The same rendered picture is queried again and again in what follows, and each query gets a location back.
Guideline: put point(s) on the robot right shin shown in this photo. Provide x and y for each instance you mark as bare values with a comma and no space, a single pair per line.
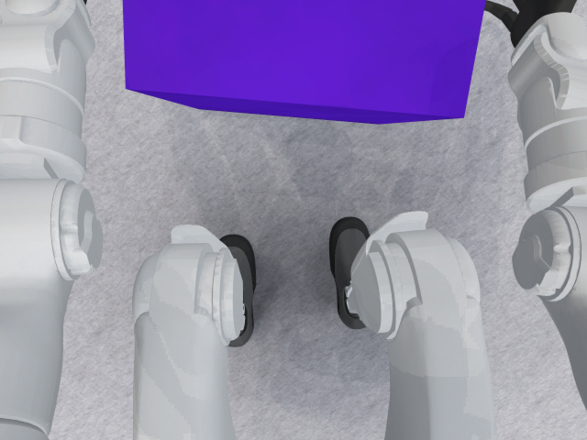
407,222

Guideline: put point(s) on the carton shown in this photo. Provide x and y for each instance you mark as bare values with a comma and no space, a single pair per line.
362,61

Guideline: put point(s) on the right robot hand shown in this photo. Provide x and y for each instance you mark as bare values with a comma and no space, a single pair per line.
530,11

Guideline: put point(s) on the right robot forearm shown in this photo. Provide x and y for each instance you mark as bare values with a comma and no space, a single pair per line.
549,79

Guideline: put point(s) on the robot left thigh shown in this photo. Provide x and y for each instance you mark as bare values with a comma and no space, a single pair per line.
180,389

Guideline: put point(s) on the left robot forearm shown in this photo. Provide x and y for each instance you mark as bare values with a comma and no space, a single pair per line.
44,49

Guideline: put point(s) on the robot right upper arm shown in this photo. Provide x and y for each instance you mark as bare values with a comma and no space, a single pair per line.
550,261

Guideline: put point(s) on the robot left upper arm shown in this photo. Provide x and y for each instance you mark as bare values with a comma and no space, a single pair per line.
49,236

